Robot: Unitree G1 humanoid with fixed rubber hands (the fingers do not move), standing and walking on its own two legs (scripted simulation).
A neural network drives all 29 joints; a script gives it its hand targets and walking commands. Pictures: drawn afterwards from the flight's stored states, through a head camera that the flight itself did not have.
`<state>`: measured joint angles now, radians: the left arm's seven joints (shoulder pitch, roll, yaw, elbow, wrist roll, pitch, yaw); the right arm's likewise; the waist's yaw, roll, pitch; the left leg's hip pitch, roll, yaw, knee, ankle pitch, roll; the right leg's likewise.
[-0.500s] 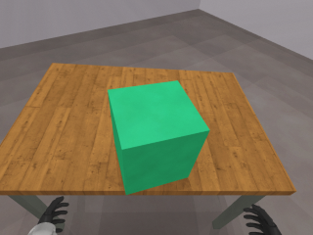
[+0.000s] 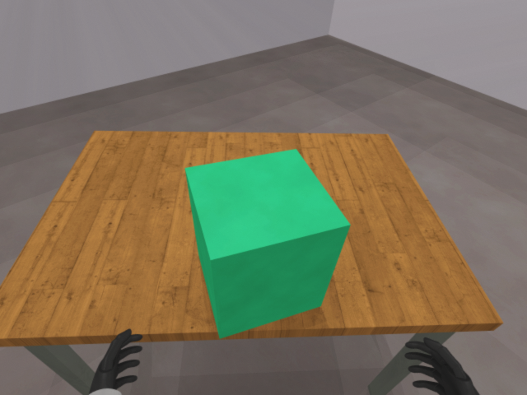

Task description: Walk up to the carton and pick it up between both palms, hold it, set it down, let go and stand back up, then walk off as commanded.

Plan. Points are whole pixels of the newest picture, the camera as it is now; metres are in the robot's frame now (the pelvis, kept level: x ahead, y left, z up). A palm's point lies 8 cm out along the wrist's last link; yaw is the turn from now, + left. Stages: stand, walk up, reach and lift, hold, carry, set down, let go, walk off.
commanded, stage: reach and lift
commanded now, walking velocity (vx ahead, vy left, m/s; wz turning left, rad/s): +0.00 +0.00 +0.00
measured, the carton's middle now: (258, 242) +0.39 +0.01 +0.01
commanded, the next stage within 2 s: none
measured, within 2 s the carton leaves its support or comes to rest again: neither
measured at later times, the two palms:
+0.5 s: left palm (132, 379) +0.17 +0.18 -0.01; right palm (438, 364) +0.19 -0.26 -0.02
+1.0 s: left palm (152, 335) +0.21 +0.16 +0.03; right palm (430, 325) +0.23 -0.25 +0.02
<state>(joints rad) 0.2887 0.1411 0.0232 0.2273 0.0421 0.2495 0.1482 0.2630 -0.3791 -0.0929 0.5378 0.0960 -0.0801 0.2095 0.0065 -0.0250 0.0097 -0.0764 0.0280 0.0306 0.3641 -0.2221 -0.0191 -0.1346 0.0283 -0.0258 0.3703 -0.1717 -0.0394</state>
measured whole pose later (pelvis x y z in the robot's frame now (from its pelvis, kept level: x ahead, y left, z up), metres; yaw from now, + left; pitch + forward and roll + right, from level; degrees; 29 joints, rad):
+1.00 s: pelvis +0.01 -0.02 +0.00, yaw -1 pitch -3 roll +0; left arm 0.28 -0.04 -0.08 -0.04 0.07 0.12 0.28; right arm 0.18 -0.39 0.04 0.37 0.35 -0.20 0.19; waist 0.06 -0.04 0.01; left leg -0.06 0.05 0.03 0.34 -0.22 -0.04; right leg -0.14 0.06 -0.01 0.37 -0.18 -0.06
